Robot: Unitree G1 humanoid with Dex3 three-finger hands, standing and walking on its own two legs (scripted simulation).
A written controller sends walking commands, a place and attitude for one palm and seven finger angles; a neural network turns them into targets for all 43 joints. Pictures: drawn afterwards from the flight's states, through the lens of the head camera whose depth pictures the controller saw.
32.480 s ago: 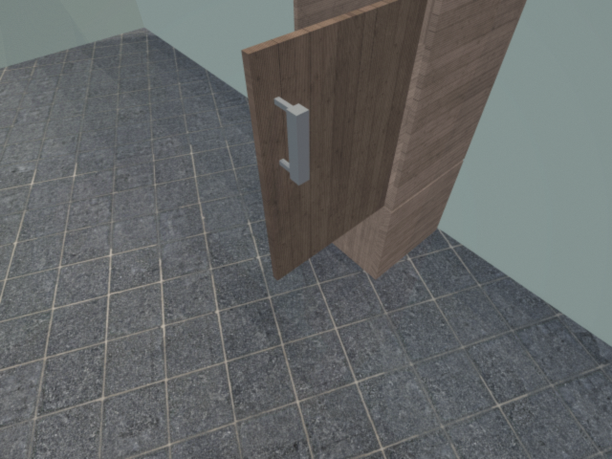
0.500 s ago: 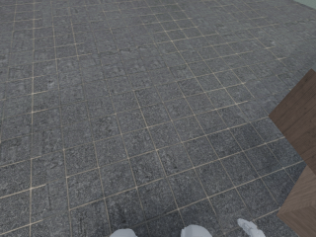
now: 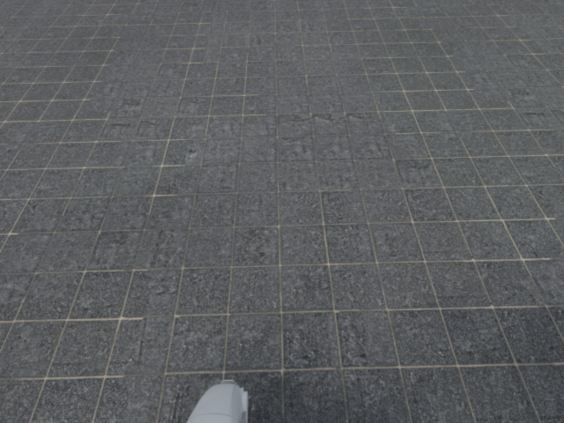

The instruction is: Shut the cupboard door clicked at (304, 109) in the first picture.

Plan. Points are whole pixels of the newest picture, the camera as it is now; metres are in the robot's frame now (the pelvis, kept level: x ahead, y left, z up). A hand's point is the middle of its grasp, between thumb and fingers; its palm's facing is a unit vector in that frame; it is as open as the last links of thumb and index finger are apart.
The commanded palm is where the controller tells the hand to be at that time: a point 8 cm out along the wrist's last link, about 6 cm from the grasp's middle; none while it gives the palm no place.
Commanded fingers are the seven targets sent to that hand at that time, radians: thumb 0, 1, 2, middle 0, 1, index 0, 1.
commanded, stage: walk to a spot facing it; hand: left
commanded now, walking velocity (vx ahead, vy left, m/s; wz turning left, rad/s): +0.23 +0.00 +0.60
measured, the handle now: out of the picture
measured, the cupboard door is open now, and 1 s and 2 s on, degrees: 66 66 66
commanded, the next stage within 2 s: turn to face it in 0.14 s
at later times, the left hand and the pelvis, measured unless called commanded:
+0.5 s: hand (138, 386) +0.20 +0.26 -0.17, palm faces +0.16 -0.97 -0.20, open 7.4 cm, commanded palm none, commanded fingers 0.00 0.90 0.90 -0.20 -0.30 -0.20 -0.30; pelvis +0.16 +0.06 +0.00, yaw +6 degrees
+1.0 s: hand (163, 310) +0.34 +0.26 -0.19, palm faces -0.15 -0.97 -0.21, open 7.4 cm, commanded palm none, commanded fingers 0.00 0.90 0.90 -0.20 -0.30 -0.20 -0.30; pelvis +0.25 +0.07 -0.01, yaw -12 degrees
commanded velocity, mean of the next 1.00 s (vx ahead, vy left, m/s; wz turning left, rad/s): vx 0.04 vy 0.00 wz -0.35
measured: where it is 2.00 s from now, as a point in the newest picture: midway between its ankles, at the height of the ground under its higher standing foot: (267, 394)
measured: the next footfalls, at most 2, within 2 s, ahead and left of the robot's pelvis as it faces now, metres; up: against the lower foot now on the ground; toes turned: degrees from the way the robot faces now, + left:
left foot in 0.18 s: +0.19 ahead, +0.14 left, +0.00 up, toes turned +13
right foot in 0.66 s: +0.27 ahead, -0.06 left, +0.00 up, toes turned -5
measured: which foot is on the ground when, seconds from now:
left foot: up 0.00-0.16, down 0.18-0.70, up 0.72-1.00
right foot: down 0.00-0.18, up 0.20-0.64, down 0.66-1.00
